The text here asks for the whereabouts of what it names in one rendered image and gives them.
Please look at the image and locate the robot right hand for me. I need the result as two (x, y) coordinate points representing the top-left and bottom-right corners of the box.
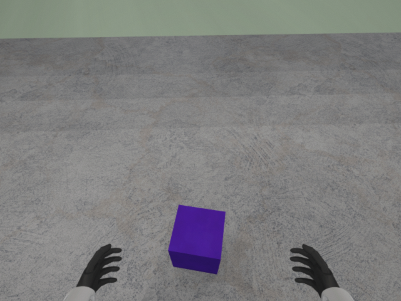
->
(290, 244), (339, 298)

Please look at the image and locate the carton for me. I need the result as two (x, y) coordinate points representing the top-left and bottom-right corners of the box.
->
(168, 205), (226, 274)

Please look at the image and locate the robot left hand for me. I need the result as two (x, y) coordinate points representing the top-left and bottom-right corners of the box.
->
(76, 244), (122, 293)

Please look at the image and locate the robot right forearm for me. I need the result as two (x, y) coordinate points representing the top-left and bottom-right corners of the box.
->
(321, 287), (354, 301)

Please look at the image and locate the robot left forearm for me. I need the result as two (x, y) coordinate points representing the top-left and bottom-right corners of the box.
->
(63, 286), (96, 301)

